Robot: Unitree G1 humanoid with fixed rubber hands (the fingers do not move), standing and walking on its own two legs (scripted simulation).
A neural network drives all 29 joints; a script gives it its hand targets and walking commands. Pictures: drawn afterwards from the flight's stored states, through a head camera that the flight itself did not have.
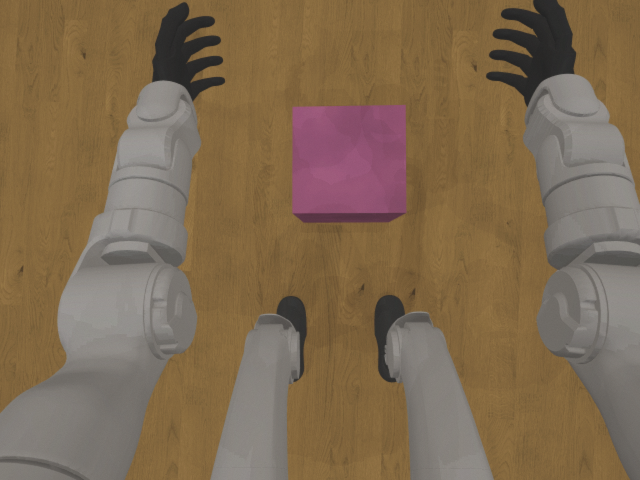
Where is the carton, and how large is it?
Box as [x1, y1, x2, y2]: [292, 105, 405, 222]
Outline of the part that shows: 405,105 293,107 292,212 304,222 389,221 404,213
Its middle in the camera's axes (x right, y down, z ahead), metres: +0.06 -0.14 +0.84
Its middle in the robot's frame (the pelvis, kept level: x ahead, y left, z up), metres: +0.52 -0.02 -0.52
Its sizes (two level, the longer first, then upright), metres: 0.210 0.200 0.250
